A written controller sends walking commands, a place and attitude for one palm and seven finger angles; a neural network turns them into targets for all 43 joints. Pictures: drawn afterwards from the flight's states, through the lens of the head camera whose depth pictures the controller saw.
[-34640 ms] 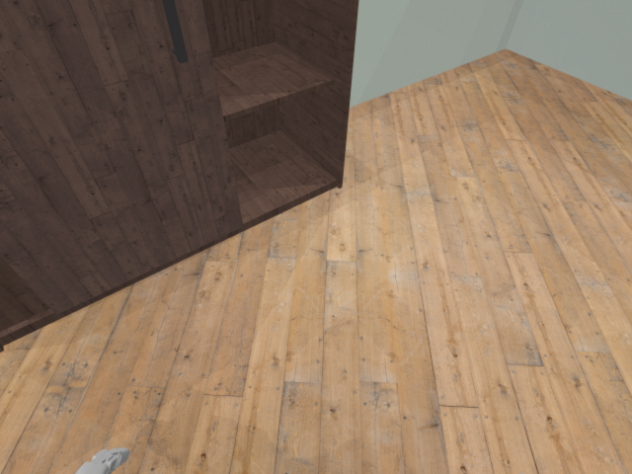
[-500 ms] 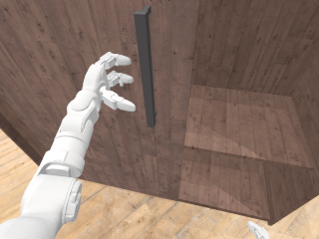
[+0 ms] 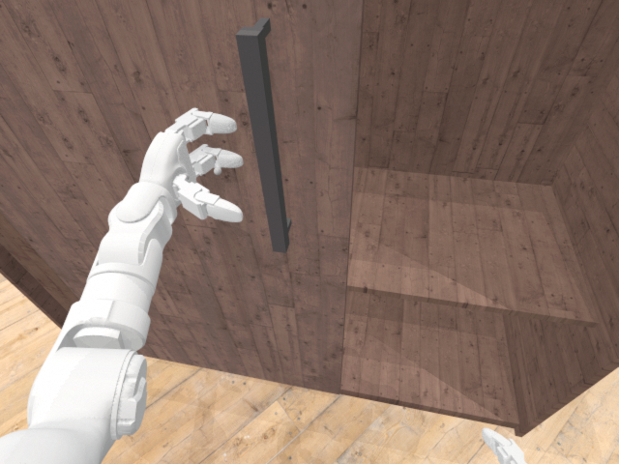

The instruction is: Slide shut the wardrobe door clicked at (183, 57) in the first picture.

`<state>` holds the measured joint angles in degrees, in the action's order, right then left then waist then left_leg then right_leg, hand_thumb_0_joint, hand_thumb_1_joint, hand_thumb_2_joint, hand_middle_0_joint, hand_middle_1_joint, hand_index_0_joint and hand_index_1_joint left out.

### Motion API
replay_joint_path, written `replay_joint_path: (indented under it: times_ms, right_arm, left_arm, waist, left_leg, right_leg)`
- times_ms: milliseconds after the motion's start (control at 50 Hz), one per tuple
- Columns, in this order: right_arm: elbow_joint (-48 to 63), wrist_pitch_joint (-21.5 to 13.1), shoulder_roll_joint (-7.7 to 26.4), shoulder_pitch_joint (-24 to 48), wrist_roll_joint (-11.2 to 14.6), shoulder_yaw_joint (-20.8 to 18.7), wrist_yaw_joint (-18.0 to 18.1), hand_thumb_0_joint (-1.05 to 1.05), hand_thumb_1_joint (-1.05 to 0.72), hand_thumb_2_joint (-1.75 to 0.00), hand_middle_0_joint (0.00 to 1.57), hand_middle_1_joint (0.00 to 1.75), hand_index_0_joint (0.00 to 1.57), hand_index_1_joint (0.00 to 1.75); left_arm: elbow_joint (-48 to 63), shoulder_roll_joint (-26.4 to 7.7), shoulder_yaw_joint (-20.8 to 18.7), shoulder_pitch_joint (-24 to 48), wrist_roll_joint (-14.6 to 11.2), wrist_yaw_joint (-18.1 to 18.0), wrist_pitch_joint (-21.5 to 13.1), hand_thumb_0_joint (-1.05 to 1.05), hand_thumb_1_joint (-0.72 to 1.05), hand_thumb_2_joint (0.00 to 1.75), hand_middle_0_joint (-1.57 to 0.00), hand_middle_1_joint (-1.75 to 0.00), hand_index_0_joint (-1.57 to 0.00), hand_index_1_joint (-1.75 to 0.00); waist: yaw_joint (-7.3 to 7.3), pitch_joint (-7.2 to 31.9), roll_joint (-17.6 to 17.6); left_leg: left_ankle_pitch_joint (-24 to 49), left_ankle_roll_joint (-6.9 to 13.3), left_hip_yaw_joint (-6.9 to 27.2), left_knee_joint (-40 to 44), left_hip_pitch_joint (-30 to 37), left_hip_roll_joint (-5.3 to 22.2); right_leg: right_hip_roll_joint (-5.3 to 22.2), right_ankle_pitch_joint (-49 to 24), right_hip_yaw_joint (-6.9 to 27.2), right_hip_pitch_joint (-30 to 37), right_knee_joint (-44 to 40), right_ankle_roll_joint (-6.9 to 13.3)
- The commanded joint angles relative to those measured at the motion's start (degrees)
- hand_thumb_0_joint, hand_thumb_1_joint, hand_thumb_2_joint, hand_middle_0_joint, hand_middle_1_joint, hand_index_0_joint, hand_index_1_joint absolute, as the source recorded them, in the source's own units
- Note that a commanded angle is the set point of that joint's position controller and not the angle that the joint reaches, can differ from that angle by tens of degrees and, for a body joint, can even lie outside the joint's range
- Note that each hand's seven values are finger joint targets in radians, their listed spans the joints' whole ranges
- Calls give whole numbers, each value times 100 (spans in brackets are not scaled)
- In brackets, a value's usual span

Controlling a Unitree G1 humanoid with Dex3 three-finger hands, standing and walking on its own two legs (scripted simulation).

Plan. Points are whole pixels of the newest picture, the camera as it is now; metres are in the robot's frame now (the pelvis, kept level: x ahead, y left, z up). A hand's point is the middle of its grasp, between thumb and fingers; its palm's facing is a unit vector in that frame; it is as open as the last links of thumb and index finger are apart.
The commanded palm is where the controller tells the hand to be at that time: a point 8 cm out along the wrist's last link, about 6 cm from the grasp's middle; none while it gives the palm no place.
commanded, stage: move the hooked fingers beside the handle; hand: left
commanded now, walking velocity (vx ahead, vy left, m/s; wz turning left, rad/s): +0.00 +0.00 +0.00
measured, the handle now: (273, 156) +0.45 +0.06 +0.19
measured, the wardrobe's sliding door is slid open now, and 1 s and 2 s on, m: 0.52 0.52 0.52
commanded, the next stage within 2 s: none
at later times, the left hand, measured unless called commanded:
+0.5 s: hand (212, 170) +0.42 +0.14 +0.19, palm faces -0.18 -0.98 -0.04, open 13.3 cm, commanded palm +0.43 +0.21 +0.20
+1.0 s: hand (209, 169) +0.42 +0.14 +0.19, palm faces -0.19 -0.98 -0.03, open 13.1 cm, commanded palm +0.43 +0.21 +0.20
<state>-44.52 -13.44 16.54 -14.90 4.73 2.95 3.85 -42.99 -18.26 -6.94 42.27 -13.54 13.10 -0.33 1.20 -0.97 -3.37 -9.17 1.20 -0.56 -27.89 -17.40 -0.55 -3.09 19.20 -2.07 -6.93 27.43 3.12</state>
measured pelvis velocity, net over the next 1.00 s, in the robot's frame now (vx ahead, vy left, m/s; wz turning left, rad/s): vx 0.00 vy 0.00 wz -0.03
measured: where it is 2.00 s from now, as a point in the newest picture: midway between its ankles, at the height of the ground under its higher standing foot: outside the picture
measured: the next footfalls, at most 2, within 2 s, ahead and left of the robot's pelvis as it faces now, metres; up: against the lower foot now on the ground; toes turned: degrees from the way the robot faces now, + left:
none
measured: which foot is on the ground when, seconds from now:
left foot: down 0.00-1.00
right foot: down 0.00-1.00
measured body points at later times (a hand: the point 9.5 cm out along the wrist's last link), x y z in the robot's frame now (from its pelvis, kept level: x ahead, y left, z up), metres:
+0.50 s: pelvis +0.01 +0.00 +0.00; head +0.00 -0.03 +0.45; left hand +0.43 +0.19 +0.19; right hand +0.12 -0.27 -0.11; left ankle +0.06 +0.11 -0.74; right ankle -0.05 -0.08 -0.74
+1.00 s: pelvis +0.00 +0.00 +0.00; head +0.00 -0.02 +0.45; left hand +0.43 +0.20 +0.19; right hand +0.10 -0.26 -0.11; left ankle +0.06 +0.11 -0.74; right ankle -0.05 -0.08 -0.74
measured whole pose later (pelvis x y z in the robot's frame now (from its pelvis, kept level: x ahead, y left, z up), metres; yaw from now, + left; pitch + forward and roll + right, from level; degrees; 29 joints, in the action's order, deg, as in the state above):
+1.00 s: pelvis +0.00 +0.00 +0.00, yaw -2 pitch +0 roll -1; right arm -40.8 -8.5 16.9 -16.6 4.4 2.7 3.8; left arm -44.8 -21.6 -12.9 41.2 -12.6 19.7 -0.3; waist 3.4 0.3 -3.3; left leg -9.9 1.3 -1.7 -29.2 -19.0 0.6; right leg -4.0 18.8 -0.8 -8.5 27.7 3.1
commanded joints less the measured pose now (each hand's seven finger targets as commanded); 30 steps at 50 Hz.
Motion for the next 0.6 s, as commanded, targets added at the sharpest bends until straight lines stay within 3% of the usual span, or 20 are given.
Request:
replay_joint_path:
  times_ms: [0, 80, 160, 240, 320, 340, 360, 420, 480, 540, 580]
  right_arm:
    - [730, -268, 741, 349, 37, -224, 82, 0, -90, -90, 20, 30, 20, 30]
    - [800, -213, 751, 354, 16, -241, 83, 0, -90, -90, 20, 30, 20, 30]
    - [847, -151, 724, 379, 34, -219, 85, 0, -90, -90, 20, 30, 20, 30]
    - [880, -61, 761, 317, 20, -228, 116, 0, -90, -90, 20, 30, 20, 30]
    - [946, -44, 759, 361, 34, -221, 115, 0, -90, -90, 20, 30, 20, 30]
    - [936, -29, 736, 316, 26, -233, 115, 0, -90, -90, 20, 30, 20, 30]
    - [946, -26, 770, 332, 20, -241, 110, 0, -90, -90, 20, 30, 20, 30]
    - [990, 7, 786, 316, 8, -254, 110, 0, -90, -90, 20, 30, 20, 30]
    - [1011, 61, 775, 305, 9, -247, 103, 0, -90, -90, 20, 30, 20, 30]
    - [1040, 119, 772, 278, 7, -250, 101, 0, -90, -90, 20, 30, 20, 30]
    - [1079, 106, 755, 293, 9, -244, 83, 0, -90, -90, 20, 30, 20, 30]
  left_arm:
    - [1648, -1322, -551, 3841, -174, -54, -579, 0, -50, 30, -30, -120, -30, -120]
    - [1746, -1703, -891, 3648, -159, 11, -579, 0, -50, 30, -30, -120, -30, -120]
    - [1635, -1603, -815, 3507, -181, 100, -555, 0, -50, 30, -30, -120, -30, -120]
    - [1553, -2083, -1116, 3349, -169, 126, -527, 0, -50, 30, -30, -120, -30, -120]
    - [1562, -1959, -1046, 3434, -162, 181, -493, 0, -50, 30, -30, -120, -30, -120]
    - [1538, -1896, -1017, 3340, -201, 177, -512, 0, -50, 30, -30, -120, -30, -120]
    - [1531, -2119, -1250, 3292, -193, 164, -497, 0, -50, 30, -30, -120, -30, -120]
    - [1556, -2308, -1412, 3262, -176, 202, -456, 0, -50, 30, -30, -120, -30, -120]
    - [1474, -2380, -1468, 3172, -173, 240, -451, 0, -50, 30, -30, -120, -30, -120]
    - [1484, -2509, -1501, 3126, -132, 271, -460, 0, -50, 30, -30, -120, -30, -120]
    - [1493, -2298, -1364, 3161, -106, 288, -448, 0, -50, 30, -30, -120, -30, -120]
  waist:
    - [269, 1677, 350]
    - [195, 1916, 485]
    - [214, 1595, 258]
    - [163, 1680, 392]
    - [199, 1614, 214]
    - [198, 1595, 337]
    - [163, 1621, 375]
    - [140, 1833, 519]
    - [142, 1739, 509]
    - [122, 1713, 194]
    - [157, 1648, 31]
  left_leg:
    - [47, 277, 219, 128, 1918, 112]
    - [322, 316, 153, 64, 1873, 73]
    - [245, 307, 132, 80, 1805, 78]
    - [188, 304, 87, 97, 1627, 102]
    - [178, 297, 97, 98, 1690, 97]
    - [164, 301, 106, 104, 1662, 114]
    - [208, 317, 89, 78, 1634, 99]
    - [363, 330, 62, 52, 1560, 71]
    - [294, 335, 31, 47, 1447, 73]
    - [354, 315, 6, 23, 1414, 81]
    - [330, 304, 44, 31, 1546, 84]
  right_leg:
    - [208, -1233, 326, -1182, -708, -293]
    - [231, -1660, 385, -906, -680, -325]
    - [225, -1579, 373, -1023, -715, -307]
    - [271, -1563, 405, -827, -727, -323]
    - [244, -1527, 393, -960, -713, -315]
    - [258, -1498, 360, -916, -729, -317]
    - [244, -1602, 421, -896, -743, -329]
    - [260, -1878, 446, -691, -676, -355]
    - [271, -1842, 464, -682, -692, -369]
    - [294, -1885, 452, -656, -656, -335]
    - [247, -1747, 415, -861, -659, -307]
